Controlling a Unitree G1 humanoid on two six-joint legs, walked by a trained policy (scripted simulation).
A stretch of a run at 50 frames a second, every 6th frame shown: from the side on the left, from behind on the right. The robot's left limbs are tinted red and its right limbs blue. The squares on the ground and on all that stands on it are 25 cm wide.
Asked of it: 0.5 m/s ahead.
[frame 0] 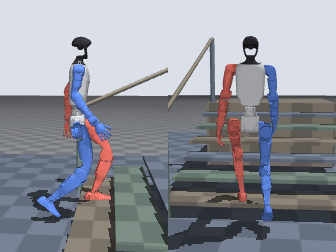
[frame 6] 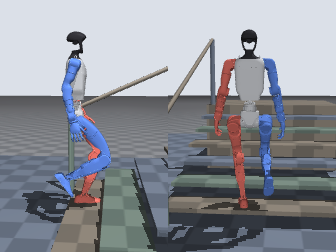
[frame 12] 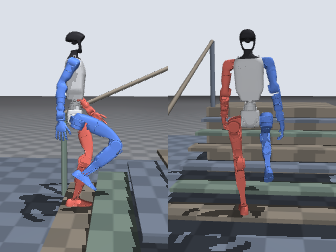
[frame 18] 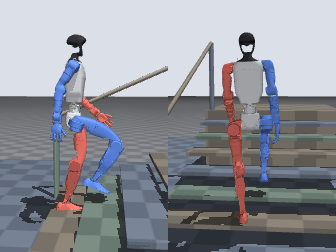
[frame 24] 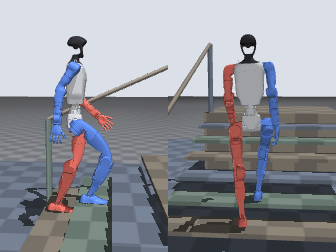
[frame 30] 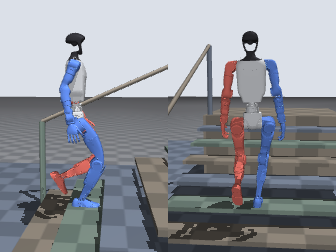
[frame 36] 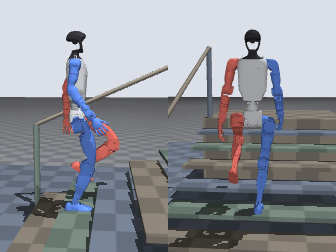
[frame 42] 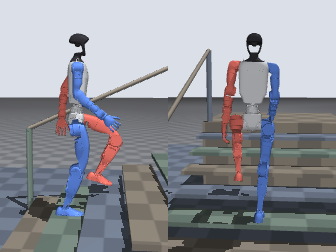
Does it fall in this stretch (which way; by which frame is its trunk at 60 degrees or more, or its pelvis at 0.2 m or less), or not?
no
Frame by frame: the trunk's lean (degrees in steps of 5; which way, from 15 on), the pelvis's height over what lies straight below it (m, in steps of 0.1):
0: 5, 0.8
6: 0, 0.7
12: 0, 0.8
18: 5, 0.8
24: 5, 0.8
30: 0, 0.7
36: 0, 0.8
42: 0, 0.8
